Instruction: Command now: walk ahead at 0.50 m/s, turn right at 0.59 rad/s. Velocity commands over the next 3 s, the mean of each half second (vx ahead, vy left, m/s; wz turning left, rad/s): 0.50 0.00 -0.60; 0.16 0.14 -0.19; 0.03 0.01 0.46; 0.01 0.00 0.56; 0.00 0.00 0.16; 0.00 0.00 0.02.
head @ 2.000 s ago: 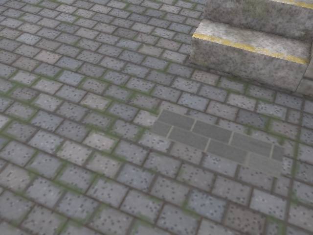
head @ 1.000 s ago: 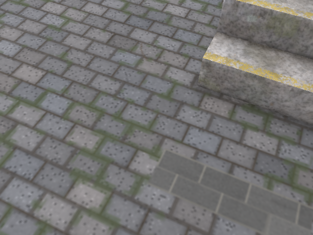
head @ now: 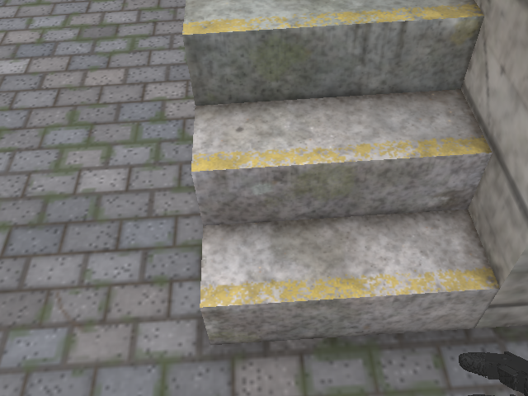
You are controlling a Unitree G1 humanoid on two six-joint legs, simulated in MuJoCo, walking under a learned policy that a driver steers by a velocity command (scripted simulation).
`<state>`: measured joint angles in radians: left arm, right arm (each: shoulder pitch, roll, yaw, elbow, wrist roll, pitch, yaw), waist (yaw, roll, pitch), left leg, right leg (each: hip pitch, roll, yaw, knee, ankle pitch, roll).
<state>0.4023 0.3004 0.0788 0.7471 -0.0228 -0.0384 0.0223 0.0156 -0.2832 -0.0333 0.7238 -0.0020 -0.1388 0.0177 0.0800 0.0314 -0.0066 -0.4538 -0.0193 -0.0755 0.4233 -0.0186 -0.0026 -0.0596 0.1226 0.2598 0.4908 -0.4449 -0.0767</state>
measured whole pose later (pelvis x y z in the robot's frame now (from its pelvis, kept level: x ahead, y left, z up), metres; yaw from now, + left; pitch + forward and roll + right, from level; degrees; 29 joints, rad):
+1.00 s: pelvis +0.37 -0.04 +0.00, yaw -21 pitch +0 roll +0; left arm 0.20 0.24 -0.02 0.71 0.02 0.00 0.07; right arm 0.21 -0.27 0.01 0.72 0.00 -0.01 -0.01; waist 0.01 0.02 -0.01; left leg -0.28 0.00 0.02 0.55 -0.23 -0.03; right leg -0.25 -0.02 0.03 0.60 -0.36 0.01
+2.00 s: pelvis +0.29 -0.05 +0.01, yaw +13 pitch +2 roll +0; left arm 0.26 0.31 0.07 0.72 0.01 0.00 0.07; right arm 0.11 -0.27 -0.07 0.56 0.01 0.02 0.01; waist 0.06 0.00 0.02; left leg -0.26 0.00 0.03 0.51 -0.31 0.03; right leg -0.33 -0.14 -0.24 0.61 -0.35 0.03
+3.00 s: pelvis +0.28 -0.05 +0.01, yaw +16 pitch -1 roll +0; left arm 0.16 0.23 0.01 1.02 0.01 -0.06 0.01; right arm 0.22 -0.22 -0.04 0.81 -0.01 0.02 -0.03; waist 0.00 0.00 0.04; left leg -0.16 -0.04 -0.01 0.43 -0.24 0.03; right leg -0.16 -0.03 0.01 0.45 -0.26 0.03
